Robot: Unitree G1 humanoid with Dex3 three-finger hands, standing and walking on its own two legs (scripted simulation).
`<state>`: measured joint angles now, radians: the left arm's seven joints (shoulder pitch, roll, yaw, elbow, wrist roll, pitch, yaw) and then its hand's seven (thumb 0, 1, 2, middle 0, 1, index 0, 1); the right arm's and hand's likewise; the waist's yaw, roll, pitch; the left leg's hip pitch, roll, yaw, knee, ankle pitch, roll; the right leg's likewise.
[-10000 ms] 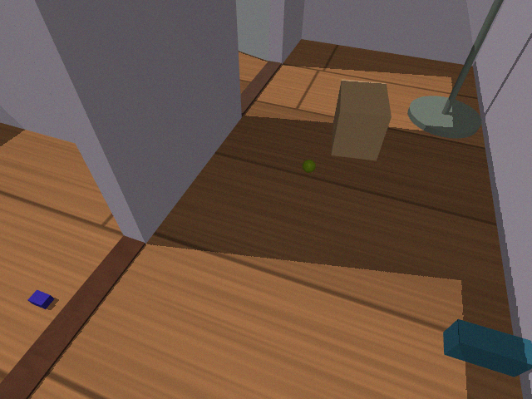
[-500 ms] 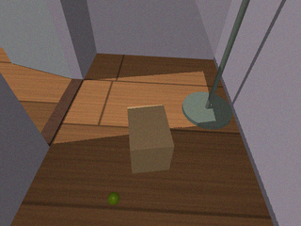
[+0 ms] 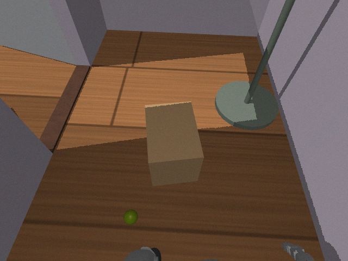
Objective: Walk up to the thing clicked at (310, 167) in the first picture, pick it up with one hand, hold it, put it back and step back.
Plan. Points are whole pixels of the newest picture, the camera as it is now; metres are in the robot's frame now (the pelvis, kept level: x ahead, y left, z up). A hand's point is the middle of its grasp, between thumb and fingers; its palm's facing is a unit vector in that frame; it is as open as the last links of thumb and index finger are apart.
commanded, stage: walk up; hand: left
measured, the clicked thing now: (130, 217) +0.38 +0.24 -0.72
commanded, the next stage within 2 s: stand in 1.38 s
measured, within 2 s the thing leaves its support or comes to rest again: neither
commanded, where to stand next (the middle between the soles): +0.02 +0.01 m, yaw +0 degrees
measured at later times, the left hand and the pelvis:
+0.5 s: hand out of the picture +0.00 +0.27 -0.12, palm faces +0.05 -0.89 -0.45, open 7.3 cm; pelvis -0.06 -0.02 +0.00, yaw +4 degrees
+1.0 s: hand out of the picture +0.04 +0.25 -0.14, palm faces +0.03 -0.92 -0.40, open 7.3 cm; pelvis -0.05 -0.01 -0.01, yaw +4 degrees
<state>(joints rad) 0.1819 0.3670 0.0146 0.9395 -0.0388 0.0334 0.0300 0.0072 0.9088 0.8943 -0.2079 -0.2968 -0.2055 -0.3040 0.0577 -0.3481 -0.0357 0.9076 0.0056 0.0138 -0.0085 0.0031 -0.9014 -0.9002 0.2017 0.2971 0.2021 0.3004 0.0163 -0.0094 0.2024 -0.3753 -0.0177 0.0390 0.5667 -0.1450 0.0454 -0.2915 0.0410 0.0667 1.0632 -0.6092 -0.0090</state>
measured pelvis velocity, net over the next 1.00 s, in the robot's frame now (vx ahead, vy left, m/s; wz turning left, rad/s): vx -0.05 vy -0.01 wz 0.07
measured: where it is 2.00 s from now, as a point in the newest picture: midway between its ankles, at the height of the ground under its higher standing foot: outside the picture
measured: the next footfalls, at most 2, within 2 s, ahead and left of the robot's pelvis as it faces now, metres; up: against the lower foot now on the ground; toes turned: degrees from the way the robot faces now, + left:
right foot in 0.18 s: +0.01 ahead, -0.13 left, +0.00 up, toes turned -2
left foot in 0.52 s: +0.01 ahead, +0.14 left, +0.00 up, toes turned +2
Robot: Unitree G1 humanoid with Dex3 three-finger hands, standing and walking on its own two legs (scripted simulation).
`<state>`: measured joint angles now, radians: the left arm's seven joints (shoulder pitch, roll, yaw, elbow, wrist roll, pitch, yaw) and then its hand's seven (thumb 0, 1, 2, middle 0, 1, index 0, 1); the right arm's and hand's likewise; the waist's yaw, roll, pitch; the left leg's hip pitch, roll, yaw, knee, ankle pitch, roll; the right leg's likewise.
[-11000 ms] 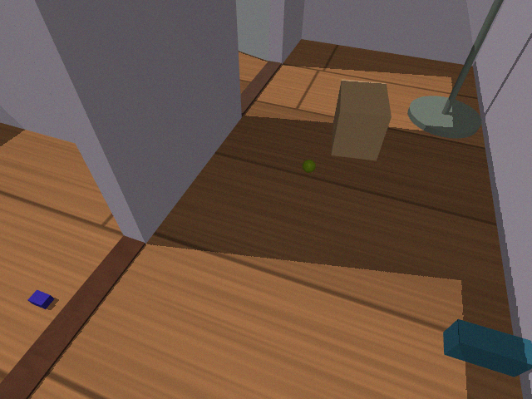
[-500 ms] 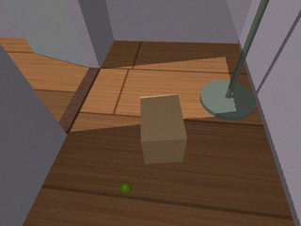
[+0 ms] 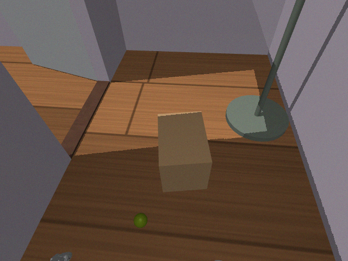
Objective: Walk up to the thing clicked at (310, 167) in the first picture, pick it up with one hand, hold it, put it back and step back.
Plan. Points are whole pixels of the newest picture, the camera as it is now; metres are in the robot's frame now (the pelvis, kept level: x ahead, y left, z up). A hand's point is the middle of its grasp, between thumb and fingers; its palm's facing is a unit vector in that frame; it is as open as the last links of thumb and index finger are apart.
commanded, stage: walk up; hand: left
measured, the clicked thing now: (140, 220) +0.45 +0.22 -0.71
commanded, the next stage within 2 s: stand in 0.38 s
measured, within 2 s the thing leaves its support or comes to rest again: neither
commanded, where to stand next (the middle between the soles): +0.08 +0.02 m, yaw -4 degrees
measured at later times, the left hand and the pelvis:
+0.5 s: hand out of the picture +0.07 +0.28 -0.14, palm faces -0.05 -0.94 -0.35, open 7.3 cm; pelvis +0.00 +0.02 +0.01, yaw -2 degrees
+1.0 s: hand out of the picture +0.09 +0.28 -0.12, palm faces -0.04 -0.93 -0.35, open 7.3 cm; pelvis +0.00 +0.02 +0.03, yaw -2 degrees
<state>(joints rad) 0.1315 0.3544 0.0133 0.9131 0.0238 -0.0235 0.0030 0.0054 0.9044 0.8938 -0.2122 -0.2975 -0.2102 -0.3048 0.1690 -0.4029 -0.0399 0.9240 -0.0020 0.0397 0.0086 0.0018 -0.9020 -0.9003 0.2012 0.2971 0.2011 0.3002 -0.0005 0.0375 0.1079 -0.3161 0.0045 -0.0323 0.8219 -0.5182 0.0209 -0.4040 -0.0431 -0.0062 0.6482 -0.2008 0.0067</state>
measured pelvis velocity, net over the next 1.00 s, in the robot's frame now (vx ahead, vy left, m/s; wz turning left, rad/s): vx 0.00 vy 0.02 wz -0.03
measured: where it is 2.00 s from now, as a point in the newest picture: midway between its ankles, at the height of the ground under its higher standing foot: outside the picture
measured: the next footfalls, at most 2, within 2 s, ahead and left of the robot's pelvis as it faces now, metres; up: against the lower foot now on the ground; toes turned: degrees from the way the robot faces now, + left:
right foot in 0.28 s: +0.04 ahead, -0.11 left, +0.00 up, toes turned -1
